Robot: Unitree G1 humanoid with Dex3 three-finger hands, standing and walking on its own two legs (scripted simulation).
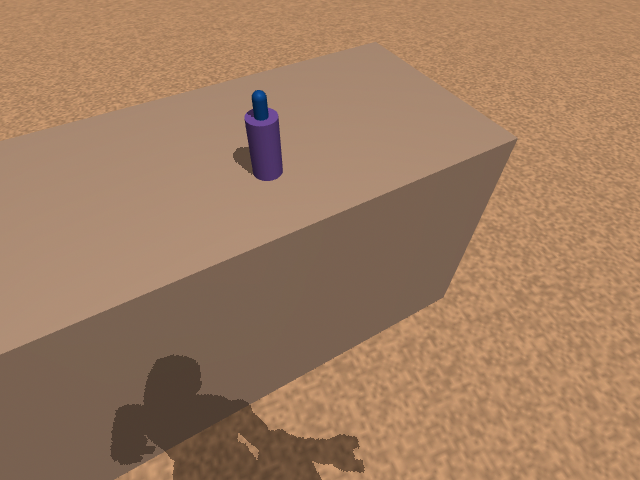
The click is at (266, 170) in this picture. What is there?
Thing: necked bottle
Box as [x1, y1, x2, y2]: [244, 90, 282, 180]
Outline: 256,90 252,94 253,108 249,110 244,116 249,150 254,175 262,180 271,180 278,177 282,172 277,113 273,109 267,107 265,94 261,90
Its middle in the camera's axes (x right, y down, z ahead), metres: -0.11 -0.21 +0.77
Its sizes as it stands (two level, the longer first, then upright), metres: 0.064 0.064 0.184
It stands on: a support 0.70 m high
